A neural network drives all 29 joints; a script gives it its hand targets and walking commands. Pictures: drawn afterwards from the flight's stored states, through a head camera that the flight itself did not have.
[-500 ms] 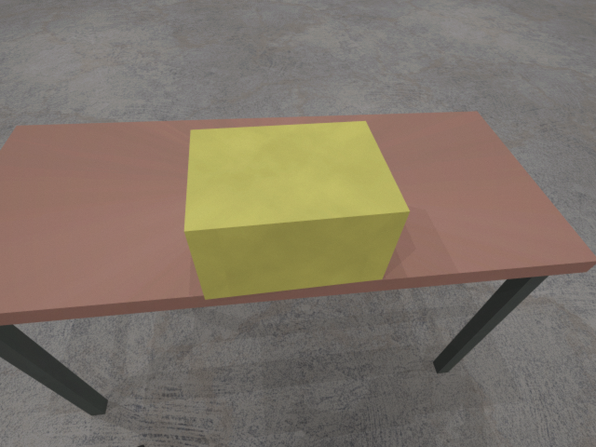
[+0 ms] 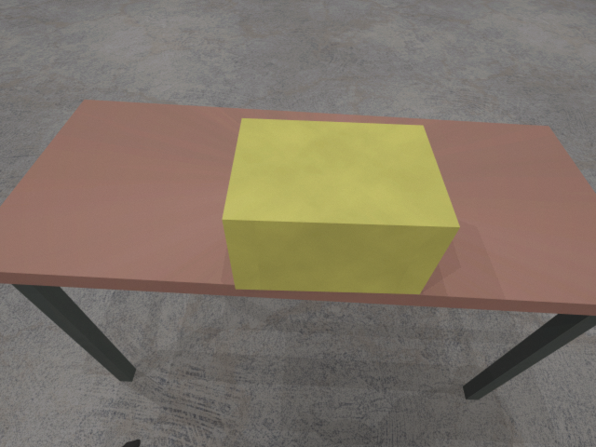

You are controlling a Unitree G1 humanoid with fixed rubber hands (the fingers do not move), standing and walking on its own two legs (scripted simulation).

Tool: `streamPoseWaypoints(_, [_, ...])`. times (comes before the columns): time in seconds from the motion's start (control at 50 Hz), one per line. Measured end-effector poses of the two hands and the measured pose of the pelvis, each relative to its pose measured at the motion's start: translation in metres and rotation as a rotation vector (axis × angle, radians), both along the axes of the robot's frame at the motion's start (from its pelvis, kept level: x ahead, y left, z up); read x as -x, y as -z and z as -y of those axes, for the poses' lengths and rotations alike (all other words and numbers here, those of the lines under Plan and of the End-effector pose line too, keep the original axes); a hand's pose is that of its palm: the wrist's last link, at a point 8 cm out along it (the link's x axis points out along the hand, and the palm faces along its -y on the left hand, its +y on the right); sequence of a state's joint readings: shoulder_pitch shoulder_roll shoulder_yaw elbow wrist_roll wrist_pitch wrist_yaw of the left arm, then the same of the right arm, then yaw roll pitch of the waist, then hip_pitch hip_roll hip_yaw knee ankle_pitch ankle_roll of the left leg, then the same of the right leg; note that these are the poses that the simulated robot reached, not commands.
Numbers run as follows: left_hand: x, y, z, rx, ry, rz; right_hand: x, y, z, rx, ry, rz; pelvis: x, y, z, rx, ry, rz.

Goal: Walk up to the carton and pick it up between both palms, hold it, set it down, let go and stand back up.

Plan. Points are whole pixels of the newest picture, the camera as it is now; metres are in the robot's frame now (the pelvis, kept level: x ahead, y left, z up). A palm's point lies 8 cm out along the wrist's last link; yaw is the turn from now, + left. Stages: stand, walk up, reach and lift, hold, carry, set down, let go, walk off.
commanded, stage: walk up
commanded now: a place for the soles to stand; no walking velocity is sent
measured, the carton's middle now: (330, 206) +0.48 -0.04 +0.03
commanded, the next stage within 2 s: reach and lift in 1.18 s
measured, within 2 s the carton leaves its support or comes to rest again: neither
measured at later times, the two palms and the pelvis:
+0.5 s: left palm out of the picture +0.01 +0.25 -0.13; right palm out of the picture +0.08 -0.23 -0.11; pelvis +0.01 +0.00 +0.01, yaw +7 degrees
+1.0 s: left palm out of the picture +0.01 +0.23 -0.13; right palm out of the picture +0.07 -0.25 -0.12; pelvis +0.01 -0.01 +0.01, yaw +6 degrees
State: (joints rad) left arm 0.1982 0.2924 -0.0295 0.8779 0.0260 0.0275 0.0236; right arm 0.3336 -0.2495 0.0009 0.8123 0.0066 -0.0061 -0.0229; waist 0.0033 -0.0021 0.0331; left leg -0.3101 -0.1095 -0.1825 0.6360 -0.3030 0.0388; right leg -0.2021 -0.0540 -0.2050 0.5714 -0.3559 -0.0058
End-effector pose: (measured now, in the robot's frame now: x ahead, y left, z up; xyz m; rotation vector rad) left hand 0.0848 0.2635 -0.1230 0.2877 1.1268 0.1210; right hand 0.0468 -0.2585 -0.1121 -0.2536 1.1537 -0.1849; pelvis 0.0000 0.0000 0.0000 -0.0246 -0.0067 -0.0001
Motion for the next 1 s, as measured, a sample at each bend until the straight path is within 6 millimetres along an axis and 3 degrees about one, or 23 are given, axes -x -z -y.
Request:
streamPoseWaypoints(0.16, [0.017,0.008,0.001,0.011,-0.041,-0.001,-0.017,0.003,0.004,0.028,-0.056,0.019,0.002,0.007,-0.001,0.027,-0.062,0.008])
streamPoseWaypoints(0.28, [0.041,0.020,-0.009,0.039,-0.099,-0.077,-0.021,-0.001,-0.012,0.028,-0.074,0.008,-0.003,0.006,-0.009,0.003,-0.099,0.017])
streamPoseWaypoints(0.38, [0.053,0.011,-0.004,0.058,-0.141,-0.082,-0.018,-0.005,-0.024,0.010,-0.095,-0.049,-0.005,-0.005,-0.008,-0.015,-0.136,-0.002])
streamPoseWaypoints(0.58, [0.084,0.001,0.015,0.053,-0.149,-0.151,-0.038,0.002,-0.024,-0.050,-0.121,-0.042,-0.012,-0.012,0.000,-0.021,-0.115,-0.011])
streamPoseWaypoints(0.8, [0.077,0.003,0.032,0.065,-0.154,-0.144,-0.039,0.006,-0.010,-0.033,-0.123,-0.073,-0.016,-0.011,0.009,-0.012,-0.107,0.005])
streamPoseWaypoints(1.0, [0.071,0.004,0.034,0.069,-0.151,-0.138,-0.021,0.008,-0.004,-0.027,-0.101,-0.111,-0.014,-0.012,0.011,-0.016,-0.102,0.017])
